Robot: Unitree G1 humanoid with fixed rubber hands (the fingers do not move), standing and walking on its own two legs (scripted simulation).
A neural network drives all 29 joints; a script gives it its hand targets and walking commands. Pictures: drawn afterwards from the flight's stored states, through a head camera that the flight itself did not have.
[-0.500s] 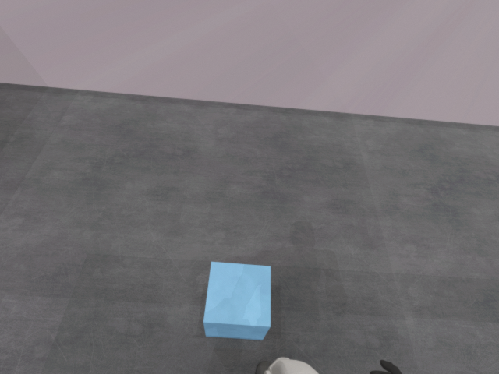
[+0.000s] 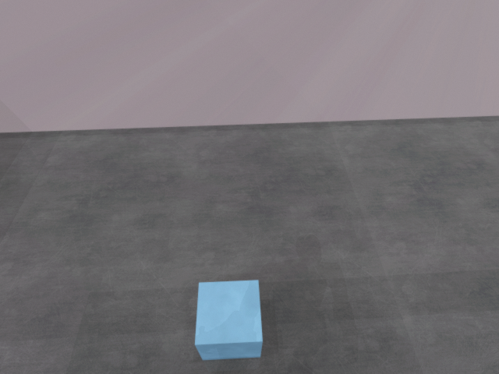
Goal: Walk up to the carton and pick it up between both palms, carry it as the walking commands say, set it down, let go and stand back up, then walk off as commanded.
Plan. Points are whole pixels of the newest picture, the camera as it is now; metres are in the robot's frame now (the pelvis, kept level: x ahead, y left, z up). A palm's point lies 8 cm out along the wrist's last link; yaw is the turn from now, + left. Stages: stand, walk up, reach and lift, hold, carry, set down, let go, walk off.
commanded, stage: walk up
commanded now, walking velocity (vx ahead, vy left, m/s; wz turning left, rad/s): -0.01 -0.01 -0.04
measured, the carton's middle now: (230, 320) +0.40 +0.06 -0.66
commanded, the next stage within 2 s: stand in 1.20 s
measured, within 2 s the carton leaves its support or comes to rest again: neither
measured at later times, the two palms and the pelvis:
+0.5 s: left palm out of the picture +0.03 +0.30 -0.15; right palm out of the picture +0.12 -0.19 -0.12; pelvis +0.03 +0.06 +0.00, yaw -1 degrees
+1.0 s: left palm out of the picture +0.03 +0.29 -0.14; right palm out of the picture +0.02 -0.18 -0.13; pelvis -0.01 +0.05 +0.00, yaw +0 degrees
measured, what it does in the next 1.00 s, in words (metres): steps on the spot: left foot, then left foot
